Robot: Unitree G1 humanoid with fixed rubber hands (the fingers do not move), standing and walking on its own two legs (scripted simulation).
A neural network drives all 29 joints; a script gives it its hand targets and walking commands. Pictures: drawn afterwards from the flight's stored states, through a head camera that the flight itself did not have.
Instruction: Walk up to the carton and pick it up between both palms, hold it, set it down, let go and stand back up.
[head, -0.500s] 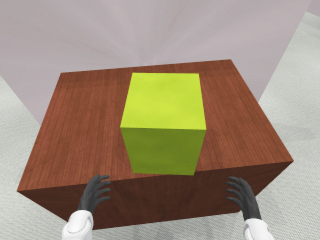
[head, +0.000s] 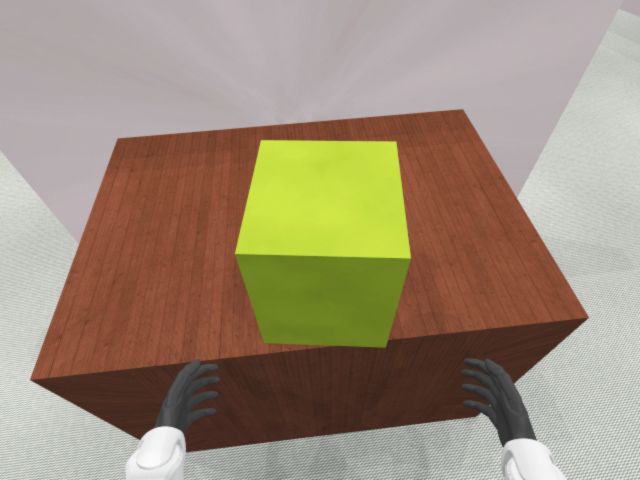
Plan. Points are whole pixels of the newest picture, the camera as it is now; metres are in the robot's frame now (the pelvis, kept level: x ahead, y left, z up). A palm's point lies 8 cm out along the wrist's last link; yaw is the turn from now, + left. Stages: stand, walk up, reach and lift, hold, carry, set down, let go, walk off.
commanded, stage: set down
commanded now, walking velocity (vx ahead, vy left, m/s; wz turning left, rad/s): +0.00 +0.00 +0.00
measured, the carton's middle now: (326, 248) +0.42 -0.02 -0.01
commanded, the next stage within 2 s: let go in 0.38 s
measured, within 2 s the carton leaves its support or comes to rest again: neither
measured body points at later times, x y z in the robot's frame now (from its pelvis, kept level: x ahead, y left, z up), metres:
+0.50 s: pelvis +0.00 +0.00 +0.00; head +0.02 +0.00 +0.45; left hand +0.20 +0.21 -0.09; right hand +0.16 -0.23 -0.08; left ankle -0.01 +0.11 -0.74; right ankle +0.02 -0.13 -0.74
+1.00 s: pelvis +0.01 +0.00 +0.00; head +0.02 +0.00 +0.45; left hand +0.20 +0.22 -0.09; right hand +0.14 -0.26 -0.09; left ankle -0.01 +0.11 -0.74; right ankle +0.02 -0.13 -0.74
